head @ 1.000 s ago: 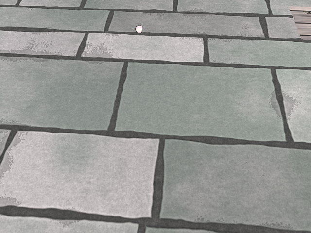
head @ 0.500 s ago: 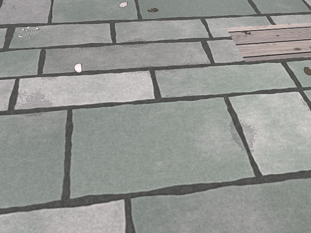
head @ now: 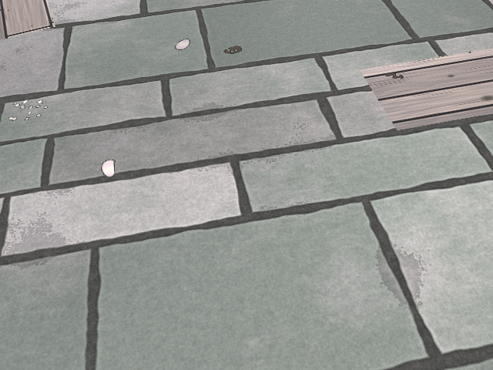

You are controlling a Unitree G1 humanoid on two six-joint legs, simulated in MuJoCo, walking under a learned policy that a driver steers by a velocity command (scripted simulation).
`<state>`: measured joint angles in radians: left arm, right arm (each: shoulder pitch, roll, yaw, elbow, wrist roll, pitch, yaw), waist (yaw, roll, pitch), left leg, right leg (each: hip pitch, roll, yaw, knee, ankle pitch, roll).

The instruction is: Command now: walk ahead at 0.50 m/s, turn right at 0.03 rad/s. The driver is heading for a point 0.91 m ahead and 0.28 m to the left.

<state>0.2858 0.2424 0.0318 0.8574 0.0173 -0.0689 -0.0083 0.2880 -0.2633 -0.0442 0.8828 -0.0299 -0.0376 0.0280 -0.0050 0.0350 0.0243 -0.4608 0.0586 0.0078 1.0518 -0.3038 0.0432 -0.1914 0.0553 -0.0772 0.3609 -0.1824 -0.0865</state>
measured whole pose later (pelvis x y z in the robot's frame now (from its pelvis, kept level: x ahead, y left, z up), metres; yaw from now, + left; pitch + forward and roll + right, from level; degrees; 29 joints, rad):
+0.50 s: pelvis +0.27 +0.05 -0.01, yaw +0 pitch -1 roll +0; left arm 0.32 0.24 0.04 0.97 0.02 -0.06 -0.01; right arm 0.20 -0.24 -0.05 0.90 -0.02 -0.06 0.01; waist 0.02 -0.02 0.06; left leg -0.27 -0.04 0.11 0.45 -0.17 0.09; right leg -0.36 -0.02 0.00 1.13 -0.33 -0.08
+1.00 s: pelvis +0.54 +0.01 -0.01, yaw +10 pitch +0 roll +1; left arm 0.11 0.22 0.04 0.85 0.03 -0.08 0.00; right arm 0.36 -0.25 -0.07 0.97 -0.01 -0.05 0.00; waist -0.05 0.03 0.05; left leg -0.31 -0.02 -0.02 1.07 -0.39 0.09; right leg -0.33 -0.01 -0.10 0.49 -0.18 -0.05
